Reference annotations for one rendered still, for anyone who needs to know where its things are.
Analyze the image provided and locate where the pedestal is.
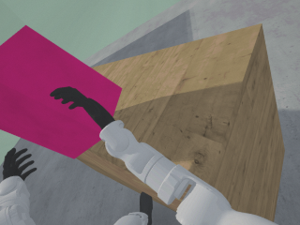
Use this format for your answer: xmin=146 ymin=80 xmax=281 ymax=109
xmin=76 ymin=23 xmax=285 ymax=222

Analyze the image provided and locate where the robot left forearm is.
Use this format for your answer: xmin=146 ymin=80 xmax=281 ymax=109
xmin=0 ymin=175 xmax=30 ymax=217

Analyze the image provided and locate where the robot right forearm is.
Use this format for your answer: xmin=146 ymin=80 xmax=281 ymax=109
xmin=99 ymin=120 xmax=231 ymax=207

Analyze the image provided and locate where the carton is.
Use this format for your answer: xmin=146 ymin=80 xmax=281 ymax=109
xmin=0 ymin=25 xmax=123 ymax=159

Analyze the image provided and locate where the robot left hand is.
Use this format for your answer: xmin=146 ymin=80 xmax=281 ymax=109
xmin=2 ymin=147 xmax=37 ymax=181

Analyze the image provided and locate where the robot left shin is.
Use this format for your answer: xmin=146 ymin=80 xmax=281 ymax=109
xmin=128 ymin=212 xmax=148 ymax=225

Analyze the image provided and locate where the left robot foot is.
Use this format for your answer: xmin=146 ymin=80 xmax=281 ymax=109
xmin=140 ymin=192 xmax=153 ymax=225

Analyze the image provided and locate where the robot right hand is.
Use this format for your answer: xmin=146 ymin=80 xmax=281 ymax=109
xmin=50 ymin=86 xmax=115 ymax=129

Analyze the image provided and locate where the robot left upper arm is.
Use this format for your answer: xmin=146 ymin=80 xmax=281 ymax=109
xmin=0 ymin=204 xmax=36 ymax=225

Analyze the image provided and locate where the robot right upper arm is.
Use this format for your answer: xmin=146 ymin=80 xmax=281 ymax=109
xmin=175 ymin=182 xmax=278 ymax=225

